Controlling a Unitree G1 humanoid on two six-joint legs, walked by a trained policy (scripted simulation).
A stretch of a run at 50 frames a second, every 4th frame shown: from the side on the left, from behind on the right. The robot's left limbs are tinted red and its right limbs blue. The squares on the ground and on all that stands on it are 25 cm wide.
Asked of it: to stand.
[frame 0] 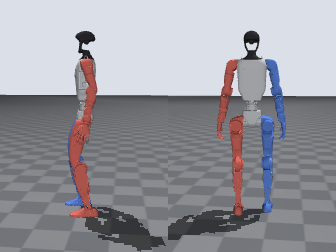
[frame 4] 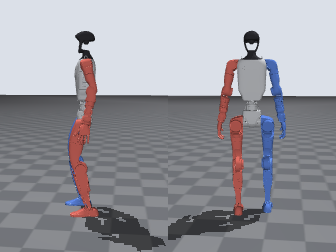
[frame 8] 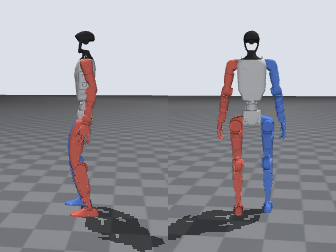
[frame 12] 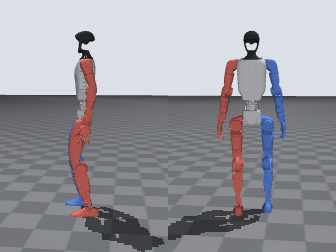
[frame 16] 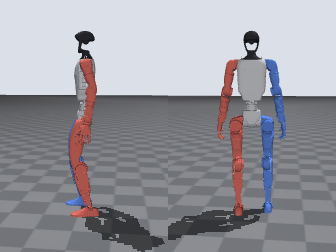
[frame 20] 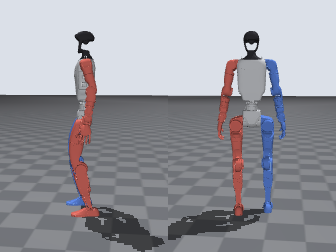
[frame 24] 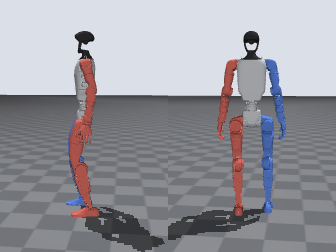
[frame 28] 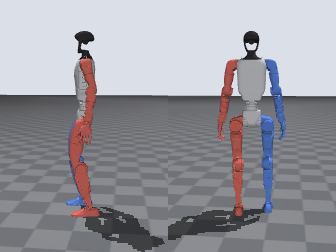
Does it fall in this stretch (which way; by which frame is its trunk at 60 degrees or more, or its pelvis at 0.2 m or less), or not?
no
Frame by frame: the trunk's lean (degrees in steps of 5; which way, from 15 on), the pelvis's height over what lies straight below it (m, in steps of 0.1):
0: 0, 0.8
4: 0, 0.8
8: 0, 0.8
12: 0, 0.8
16: 0, 0.8
20: 0, 0.8
24: 0, 0.8
28: 0, 0.8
